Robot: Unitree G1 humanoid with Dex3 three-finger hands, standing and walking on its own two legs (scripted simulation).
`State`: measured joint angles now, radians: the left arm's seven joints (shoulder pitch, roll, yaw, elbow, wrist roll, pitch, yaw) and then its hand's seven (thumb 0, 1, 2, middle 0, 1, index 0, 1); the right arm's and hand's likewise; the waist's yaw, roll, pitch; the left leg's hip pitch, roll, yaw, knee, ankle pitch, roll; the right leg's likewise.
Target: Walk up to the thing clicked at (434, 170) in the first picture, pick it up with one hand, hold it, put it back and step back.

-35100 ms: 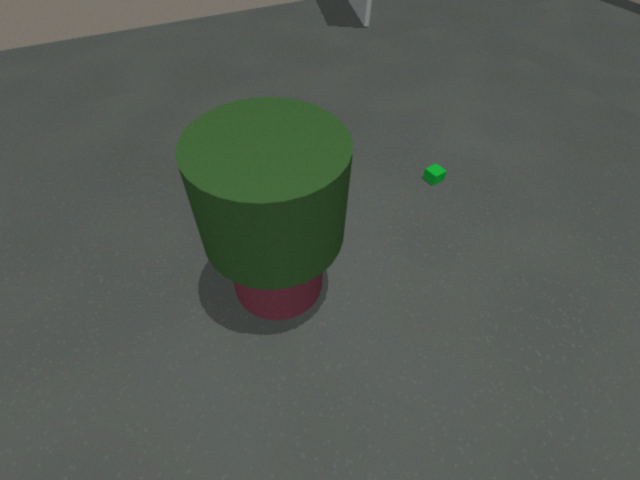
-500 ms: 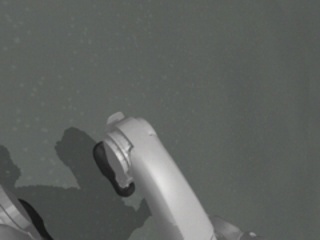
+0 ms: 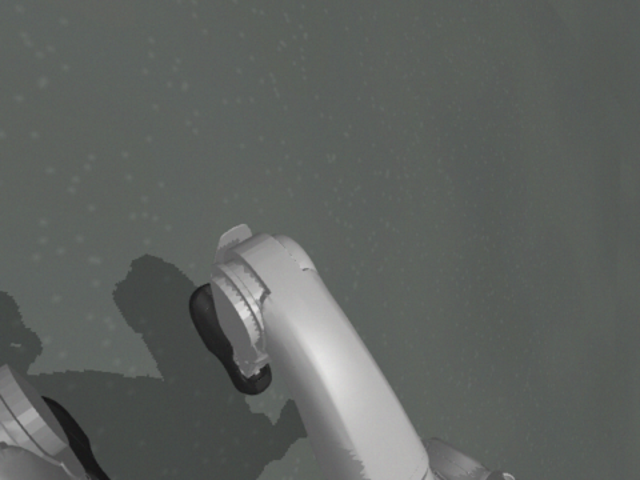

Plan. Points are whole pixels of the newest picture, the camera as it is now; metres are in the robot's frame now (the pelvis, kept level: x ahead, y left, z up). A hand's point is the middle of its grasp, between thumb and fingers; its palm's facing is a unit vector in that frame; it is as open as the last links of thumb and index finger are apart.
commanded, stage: settle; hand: left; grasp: from above
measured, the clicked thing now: out of the picture +0.46 +0.34 -0.31
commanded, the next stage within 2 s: lift in 0.64 s
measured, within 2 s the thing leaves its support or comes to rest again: leaves its support in 0.12 s
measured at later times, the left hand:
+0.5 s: hand out of the picture +0.46 +0.35 -0.19, palm faces -0.14 -0.39 -0.91, open 9.8 cm
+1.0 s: hand out of the picture +0.45 +0.34 -0.13, palm faces -0.14 -0.39 -0.91, open 10.0 cm
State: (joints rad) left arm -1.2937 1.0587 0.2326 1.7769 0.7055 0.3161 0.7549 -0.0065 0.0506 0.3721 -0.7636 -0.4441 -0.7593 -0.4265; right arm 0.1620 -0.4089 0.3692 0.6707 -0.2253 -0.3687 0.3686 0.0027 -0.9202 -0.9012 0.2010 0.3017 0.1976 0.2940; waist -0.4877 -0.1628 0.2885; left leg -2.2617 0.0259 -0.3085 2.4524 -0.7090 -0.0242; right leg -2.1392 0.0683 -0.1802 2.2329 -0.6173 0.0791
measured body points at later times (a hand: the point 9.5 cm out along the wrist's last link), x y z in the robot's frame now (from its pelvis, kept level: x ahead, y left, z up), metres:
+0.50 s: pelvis +0.00 -0.01 +0.01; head +0.27 +0.11 +0.36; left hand +0.46 +0.36 -0.14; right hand +0.00 -0.25 -0.05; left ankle +0.07 +0.13 -0.30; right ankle +0.13 -0.12 -0.30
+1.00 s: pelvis +0.01 -0.01 +0.02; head +0.25 +0.06 +0.39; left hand +0.45 +0.35 -0.08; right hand +0.02 -0.28 -0.07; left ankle +0.07 +0.13 -0.30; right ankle +0.13 -0.12 -0.30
